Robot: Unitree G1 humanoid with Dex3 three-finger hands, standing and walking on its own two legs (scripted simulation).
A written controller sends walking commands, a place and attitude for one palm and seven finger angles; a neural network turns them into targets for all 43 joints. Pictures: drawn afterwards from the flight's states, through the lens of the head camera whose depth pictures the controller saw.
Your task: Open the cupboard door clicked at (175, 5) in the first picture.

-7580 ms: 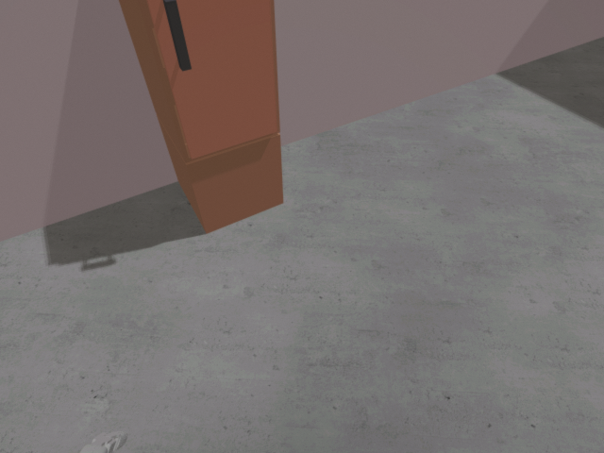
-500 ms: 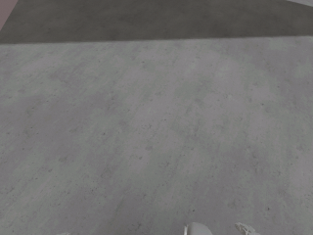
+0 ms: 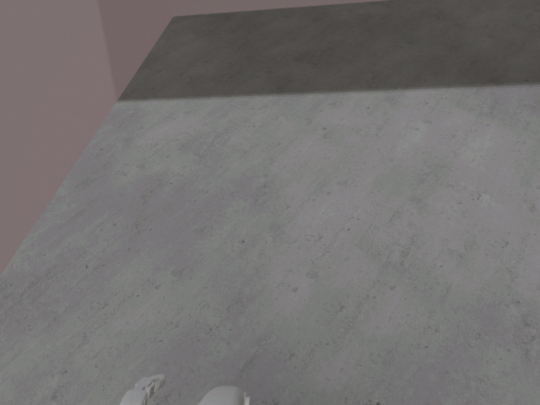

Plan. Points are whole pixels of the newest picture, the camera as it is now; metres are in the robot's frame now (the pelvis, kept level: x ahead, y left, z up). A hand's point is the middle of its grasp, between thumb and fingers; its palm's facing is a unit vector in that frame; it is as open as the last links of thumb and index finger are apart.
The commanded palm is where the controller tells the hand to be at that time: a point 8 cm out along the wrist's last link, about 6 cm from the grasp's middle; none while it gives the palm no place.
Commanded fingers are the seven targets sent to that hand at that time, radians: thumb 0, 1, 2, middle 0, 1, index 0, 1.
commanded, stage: turn to face it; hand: left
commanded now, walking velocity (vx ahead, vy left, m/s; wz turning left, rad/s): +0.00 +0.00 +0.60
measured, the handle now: out of the picture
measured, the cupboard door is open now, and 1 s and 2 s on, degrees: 0 0 0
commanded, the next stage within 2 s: none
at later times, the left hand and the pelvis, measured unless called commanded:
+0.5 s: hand out of the picture -0.04 +0.29 -0.18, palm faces +0.34 -0.91 -0.23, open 7.4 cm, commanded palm none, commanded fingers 0.00 0.90 0.90 -0.20 -0.30 -0.20 -0.30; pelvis -0.02 +0.06 -0.01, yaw +17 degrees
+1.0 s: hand out of the picture +0.02 +0.25 -0.14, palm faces +0.50 -0.81 -0.30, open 7.4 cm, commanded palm none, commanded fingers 0.00 0.90 0.90 -0.20 -0.30 -0.20 -0.30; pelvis +0.00 +0.01 -0.01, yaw +34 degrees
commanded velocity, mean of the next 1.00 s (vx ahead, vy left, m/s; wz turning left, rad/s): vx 0.00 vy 0.00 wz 0.60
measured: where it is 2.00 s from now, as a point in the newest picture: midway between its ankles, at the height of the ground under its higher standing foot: outside the picture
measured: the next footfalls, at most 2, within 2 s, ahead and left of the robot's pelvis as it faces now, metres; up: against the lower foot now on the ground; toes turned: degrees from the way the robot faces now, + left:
left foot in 0.32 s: +0.00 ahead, +0.15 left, +0.00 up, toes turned +18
right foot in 0.94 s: +0.09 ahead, -0.07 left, +0.00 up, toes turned +32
